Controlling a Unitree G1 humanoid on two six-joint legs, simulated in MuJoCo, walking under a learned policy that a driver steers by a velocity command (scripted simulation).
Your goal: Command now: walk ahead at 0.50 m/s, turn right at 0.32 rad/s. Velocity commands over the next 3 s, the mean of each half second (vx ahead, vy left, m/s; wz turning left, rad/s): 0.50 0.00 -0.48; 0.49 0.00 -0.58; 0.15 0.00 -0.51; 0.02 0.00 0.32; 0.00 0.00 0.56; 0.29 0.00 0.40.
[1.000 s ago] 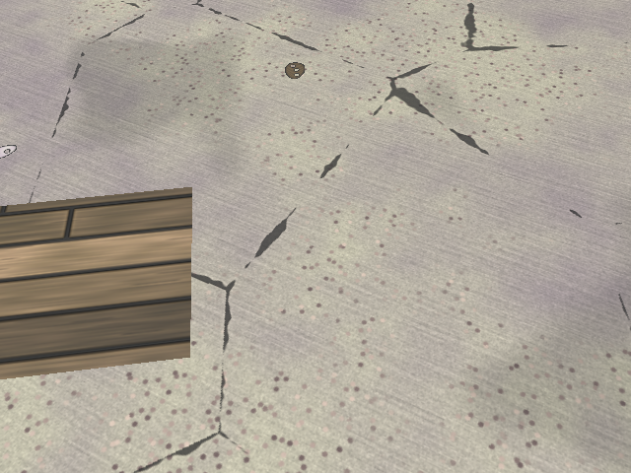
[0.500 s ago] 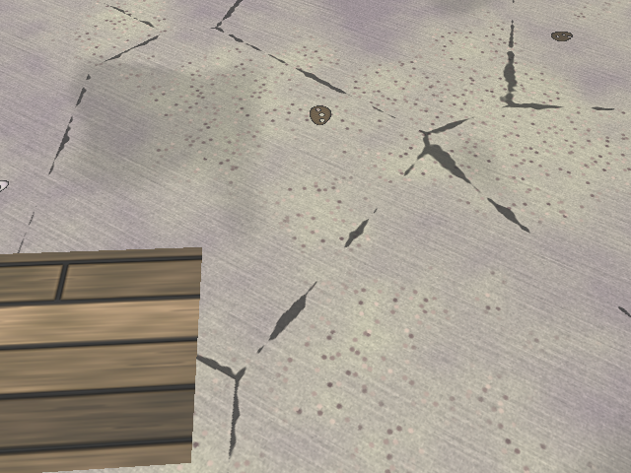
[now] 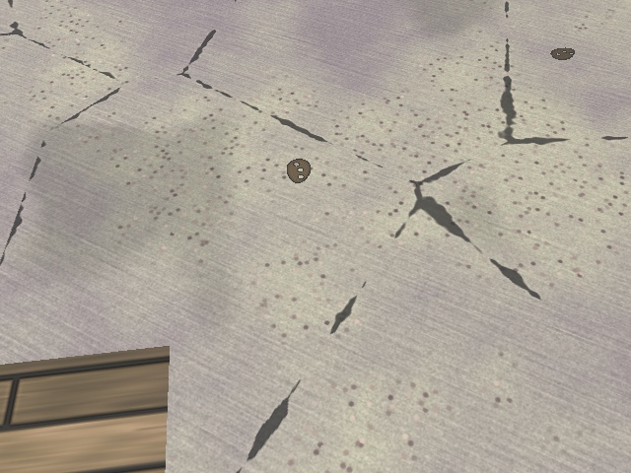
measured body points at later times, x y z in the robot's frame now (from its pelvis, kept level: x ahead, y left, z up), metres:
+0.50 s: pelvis +0.27 +0.05 +0.00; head +0.29 +0.06 +0.45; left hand +0.43 +0.30 -0.12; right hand +0.32 -0.25 -0.09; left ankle +0.32 +0.15 -0.74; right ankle +0.19 -0.08 -0.65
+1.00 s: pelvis +0.49 -0.10 -0.01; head +0.53 -0.13 +0.44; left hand +0.77 +0.05 -0.10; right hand +0.43 -0.39 -0.12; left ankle +0.51 +0.08 -0.64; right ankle +0.50 -0.18 -0.74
